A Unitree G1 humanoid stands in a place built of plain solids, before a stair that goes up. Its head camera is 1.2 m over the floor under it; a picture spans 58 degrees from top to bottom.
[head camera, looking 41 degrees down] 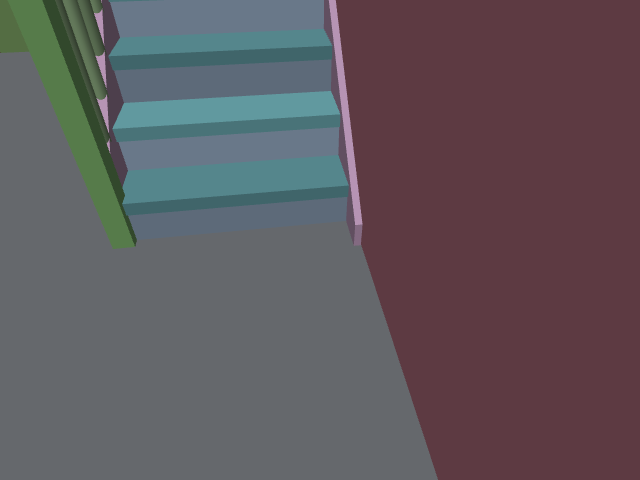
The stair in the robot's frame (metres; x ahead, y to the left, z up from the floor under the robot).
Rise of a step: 0.21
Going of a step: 0.23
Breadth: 0.92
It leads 8 degrees to the left of straight ahead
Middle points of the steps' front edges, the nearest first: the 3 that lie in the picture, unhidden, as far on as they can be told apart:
1.43 0.33 0.20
1.65 0.37 0.41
1.88 0.40 0.61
